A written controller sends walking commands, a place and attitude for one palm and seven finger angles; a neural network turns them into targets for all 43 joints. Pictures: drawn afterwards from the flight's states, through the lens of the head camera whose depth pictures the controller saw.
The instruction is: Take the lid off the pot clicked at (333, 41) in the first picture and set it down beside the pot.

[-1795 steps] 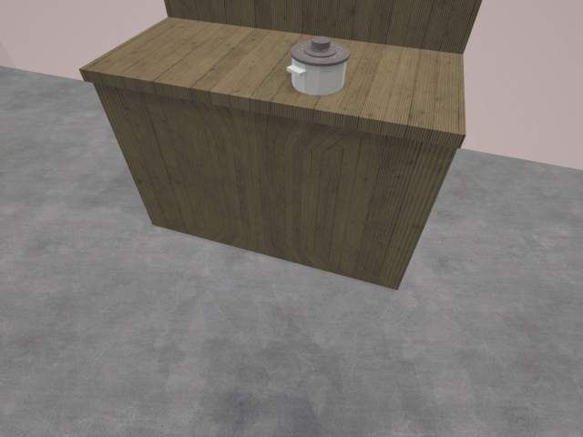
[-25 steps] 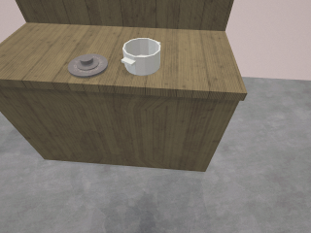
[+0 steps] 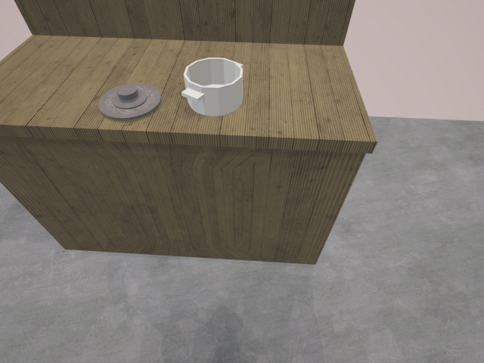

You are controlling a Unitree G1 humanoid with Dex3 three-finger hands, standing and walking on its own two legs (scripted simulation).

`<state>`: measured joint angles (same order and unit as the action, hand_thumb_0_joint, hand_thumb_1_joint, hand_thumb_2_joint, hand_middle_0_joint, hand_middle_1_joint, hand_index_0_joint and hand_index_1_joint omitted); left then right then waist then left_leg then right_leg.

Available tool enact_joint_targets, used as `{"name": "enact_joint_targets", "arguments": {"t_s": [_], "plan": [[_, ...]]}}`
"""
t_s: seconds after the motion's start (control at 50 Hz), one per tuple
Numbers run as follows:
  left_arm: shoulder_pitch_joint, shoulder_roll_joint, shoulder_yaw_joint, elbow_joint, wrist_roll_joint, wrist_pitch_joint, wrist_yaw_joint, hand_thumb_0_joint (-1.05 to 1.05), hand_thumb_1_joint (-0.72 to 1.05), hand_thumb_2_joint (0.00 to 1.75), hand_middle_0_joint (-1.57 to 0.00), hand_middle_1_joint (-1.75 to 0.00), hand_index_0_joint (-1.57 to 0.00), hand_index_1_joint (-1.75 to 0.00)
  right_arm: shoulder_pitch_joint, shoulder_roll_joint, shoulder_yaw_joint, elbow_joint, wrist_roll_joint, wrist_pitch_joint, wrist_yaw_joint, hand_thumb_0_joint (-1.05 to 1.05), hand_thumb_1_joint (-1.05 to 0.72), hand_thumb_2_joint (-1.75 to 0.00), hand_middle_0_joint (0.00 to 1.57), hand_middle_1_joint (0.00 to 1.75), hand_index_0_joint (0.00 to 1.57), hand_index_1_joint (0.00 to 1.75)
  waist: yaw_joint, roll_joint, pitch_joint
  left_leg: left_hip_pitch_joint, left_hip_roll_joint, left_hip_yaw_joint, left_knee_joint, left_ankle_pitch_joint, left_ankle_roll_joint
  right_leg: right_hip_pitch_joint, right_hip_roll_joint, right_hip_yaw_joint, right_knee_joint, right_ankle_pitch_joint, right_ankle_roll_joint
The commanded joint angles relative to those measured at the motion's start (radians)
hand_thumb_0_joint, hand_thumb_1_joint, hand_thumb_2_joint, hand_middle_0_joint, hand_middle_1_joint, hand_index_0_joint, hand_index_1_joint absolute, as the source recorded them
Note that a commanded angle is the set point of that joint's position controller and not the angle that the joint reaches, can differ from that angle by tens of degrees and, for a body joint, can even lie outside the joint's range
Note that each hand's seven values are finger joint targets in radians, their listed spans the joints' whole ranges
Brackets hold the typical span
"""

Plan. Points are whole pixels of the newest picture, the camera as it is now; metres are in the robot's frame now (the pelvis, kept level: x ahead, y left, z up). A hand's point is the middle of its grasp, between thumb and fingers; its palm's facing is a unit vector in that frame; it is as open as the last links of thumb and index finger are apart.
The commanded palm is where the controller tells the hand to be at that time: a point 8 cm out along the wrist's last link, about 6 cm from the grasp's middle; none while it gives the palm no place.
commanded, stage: let the arm hang, fingers relaxed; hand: left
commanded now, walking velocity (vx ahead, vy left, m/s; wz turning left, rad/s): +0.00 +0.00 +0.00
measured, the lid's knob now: (127, 92) +0.74 +0.34 +0.03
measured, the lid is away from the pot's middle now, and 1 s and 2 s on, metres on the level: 0.23 0.23 0.23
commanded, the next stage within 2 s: look to check the result in 0.78 s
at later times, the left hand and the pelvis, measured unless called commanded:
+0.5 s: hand out of the picture -0.01 +0.16 -0.18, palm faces +0.04 -0.98 -0.18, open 7.3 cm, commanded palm none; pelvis +0.00 +0.00 +0.00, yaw +0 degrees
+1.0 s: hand out of the picture -0.01 +0.17 -0.18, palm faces +0.04 -0.98 -0.18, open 7.3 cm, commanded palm none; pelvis -0.01 +0.01 +0.00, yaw -1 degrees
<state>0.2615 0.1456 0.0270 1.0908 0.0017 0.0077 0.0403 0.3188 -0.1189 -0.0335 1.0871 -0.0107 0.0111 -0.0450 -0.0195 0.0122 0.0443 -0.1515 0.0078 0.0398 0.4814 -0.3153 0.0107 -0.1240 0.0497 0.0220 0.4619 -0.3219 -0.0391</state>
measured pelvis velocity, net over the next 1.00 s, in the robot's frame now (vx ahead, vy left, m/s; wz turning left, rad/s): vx -0.01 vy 0.01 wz -0.01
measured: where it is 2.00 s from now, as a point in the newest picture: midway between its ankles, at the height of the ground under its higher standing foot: outside the picture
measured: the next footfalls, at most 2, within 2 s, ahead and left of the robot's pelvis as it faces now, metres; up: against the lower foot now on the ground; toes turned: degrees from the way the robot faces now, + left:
none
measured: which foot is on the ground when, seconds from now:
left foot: down 0.00-1.00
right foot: down 0.00-1.00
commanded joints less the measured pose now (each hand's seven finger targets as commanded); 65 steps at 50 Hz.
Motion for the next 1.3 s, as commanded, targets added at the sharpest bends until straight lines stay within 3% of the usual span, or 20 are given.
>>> {"name": "enact_joint_targets", "arguments": {"t_s": [0.0,0.24,0.46,0.58,0.86,1.18,1.28], "plan": [[0.057,0.087,0.012,-0.034,0.002,-0.021,0.010,0.00,0.90,0.90,-0.20,-0.30,-0.20,-0.30,0.066,-0.085,-0.017,-0.020,0.004,-0.016,-0.003,0.00,-0.90,-0.90,0.20,0.30,0.20,0.30,0.000,-0.021,0.018,0.006,0.090,-0.067,-0.058,0.253,0.037,-0.051,-0.119,0.081,-0.081,0.321,-0.013],[0.083,0.063,0.006,-0.006,0.003,-0.023,0.010,0.00,0.90,0.90,-0.20,-0.30,-0.20,-0.30,0.068,-0.075,-0.016,-0.005,0.004,-0.018,-0.006,0.00,-0.90,-0.90,0.20,0.30,0.20,0.30,-0.001,0.007,0.036,0.012,0.094,-0.069,-0.066,0.251,0.038,-0.073,-0.113,0.080,-0.088,0.304,-0.011],[0.091,0.061,0.008,-0.003,0.002,-0.027,0.011,0.00,0.90,0.90,-0.20,-0.30,-0.20,-0.30,0.071,-0.070,-0.017,0.002,0.005,-0.022,-0.008,0.00,-0.90,-0.90,0.20,0.30,0.20,0.30,-0.001,-0.001,0.009,0.026,0.097,-0.069,-0.060,0.297,0.039,-0.055,-0.115,0.079,-0.082,0.350,-0.009],[0.093,0.058,0.005,-0.005,0.004,-0.024,0.011,0.00,0.90,0.90,-0.20,-0.30,-0.20,-0.30,0.067,-0.069,-0.018,0.002,0.005,-0.020,-0.007,0.00,-0.90,-0.90,0.20,0.30,0.20,0.30,0.001,-0.008,0.042,0.008,0.096,-0.074,-0.075,0.245,0.039,-0.076,-0.110,0.080,-0.092,0.290,-0.007],[0.091,0.059,0.007,-0.003,0.003,-0.027,0.011,0.00,0.90,0.90,-0.20,-0.30,-0.20,-0.30,0.073,-0.070,-0.017,0.009,0.005,-0.025,-0.009,0.00,-0.90,-0.90,0.20,0.30,0.20,0.30,0.000,-0.015,0.008,0.030,0.098,-0.072,-0.073,0.304,0.041,-0.055,-0.113,0.075,-0.080,0.340,-0.006],[0.094,0.056,0.004,0.000,0.003,-0.024,0.010,0.00,0.90,0.90,-0.20,-0.30,-0.20,-0.30,0.073,-0.066,-0.015,0.012,0.005,-0.023,-0.009,0.00,-0.90,-0.90,0.20,0.30,0.20,0.30,0.000,0.017,0.047,0.015,0.098,-0.081,-0.093,0.249,0.041,-0.084,-0.108,0.073,-0.089,0.267,-0.007],[0.099,0.052,0.003,0.002,0.003,-0.026,0.011,0.00,0.90,0.90,-0.20,-0.30,-0.20,-0.30,0.072,-0.067,-0.015,0.012,0.005,-0.024,-0.008,0.00,-0.90,-0.90,0.20,0.30,0.20,0.30,-0.001,-0.019,0.031,0.024,0.095,-0.081,-0.088,0.255,0.041,-0.077,-0.110,0.079,-0.090,0.282,-0.006]]}}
